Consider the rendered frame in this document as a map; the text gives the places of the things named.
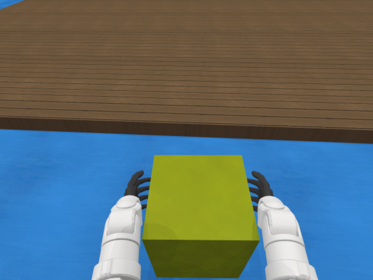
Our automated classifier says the robot left forearm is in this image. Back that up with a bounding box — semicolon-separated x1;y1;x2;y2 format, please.
92;195;143;280

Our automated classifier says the robot right hand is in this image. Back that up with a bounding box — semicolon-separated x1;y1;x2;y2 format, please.
247;171;274;212

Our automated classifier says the carton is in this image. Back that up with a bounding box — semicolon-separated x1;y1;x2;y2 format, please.
142;155;260;278

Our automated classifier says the robot right forearm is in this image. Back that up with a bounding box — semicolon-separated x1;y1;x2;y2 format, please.
258;196;318;280

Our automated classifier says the robot left hand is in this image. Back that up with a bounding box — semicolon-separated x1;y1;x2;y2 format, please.
124;170;151;209

